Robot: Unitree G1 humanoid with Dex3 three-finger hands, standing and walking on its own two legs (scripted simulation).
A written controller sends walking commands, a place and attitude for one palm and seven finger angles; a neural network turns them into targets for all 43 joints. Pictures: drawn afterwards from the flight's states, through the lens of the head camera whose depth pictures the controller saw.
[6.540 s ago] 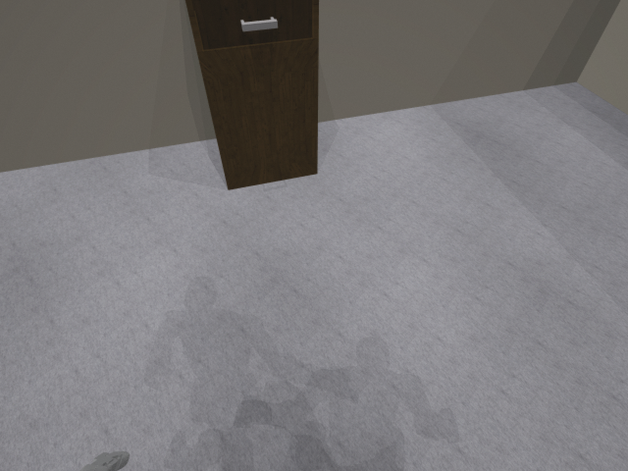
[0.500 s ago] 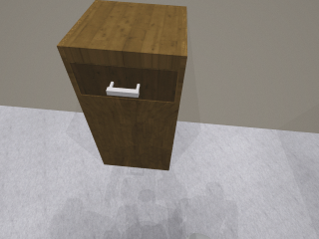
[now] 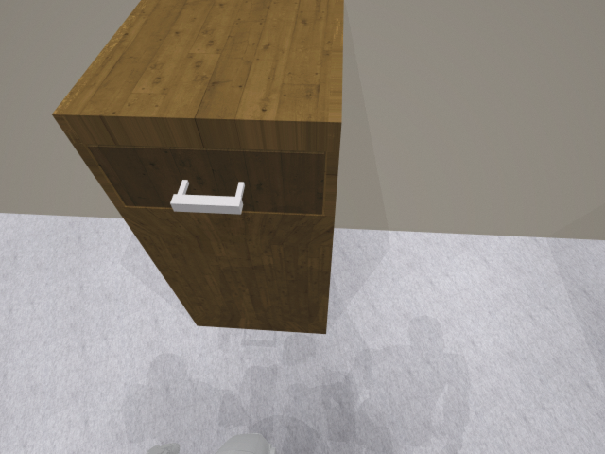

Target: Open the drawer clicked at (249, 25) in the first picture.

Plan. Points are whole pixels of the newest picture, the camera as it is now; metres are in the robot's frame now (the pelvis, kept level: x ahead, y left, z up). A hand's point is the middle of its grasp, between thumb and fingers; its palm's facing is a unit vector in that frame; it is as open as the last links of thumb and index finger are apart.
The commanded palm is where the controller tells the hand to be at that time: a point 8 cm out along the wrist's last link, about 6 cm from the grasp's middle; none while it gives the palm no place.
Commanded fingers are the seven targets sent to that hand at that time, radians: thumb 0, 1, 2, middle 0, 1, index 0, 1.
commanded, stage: come to a stop and stand still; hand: left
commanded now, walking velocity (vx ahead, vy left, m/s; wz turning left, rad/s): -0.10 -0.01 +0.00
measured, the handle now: (209, 195) +0.52 +0.21 -0.02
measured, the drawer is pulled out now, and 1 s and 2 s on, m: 0.00 0.00 0.00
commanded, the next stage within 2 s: look again from close up in 1.16 s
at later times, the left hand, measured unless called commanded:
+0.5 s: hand out of the picture -0.02 +0.25 -0.18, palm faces +0.01 -0.98 -0.18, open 7.4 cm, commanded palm none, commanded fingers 0.00 0.90 0.90 -0.20 -0.30 -0.20 -0.30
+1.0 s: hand out of the picture -0.04 +0.14 -0.17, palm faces +0.02 -0.98 -0.20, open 7.2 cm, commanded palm none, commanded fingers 0.00 0.90 0.90 -0.20 -0.30 -0.20 -0.30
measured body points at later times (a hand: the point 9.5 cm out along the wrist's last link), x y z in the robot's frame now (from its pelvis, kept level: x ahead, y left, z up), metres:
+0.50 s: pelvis -0.03 +0.06 +0.01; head +0.00 +0.09 +0.46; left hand -0.02 +0.31 -0.16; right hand +0.02 -0.19 -0.12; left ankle +0.00 +0.14 -0.74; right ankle -0.10 -0.11 -0.66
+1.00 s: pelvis -0.05 -0.03 +0.00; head -0.05 -0.04 +0.45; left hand -0.04 +0.19 -0.15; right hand -0.11 -0.23 -0.17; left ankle -0.03 +0.14 -0.74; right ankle -0.08 -0.11 -0.74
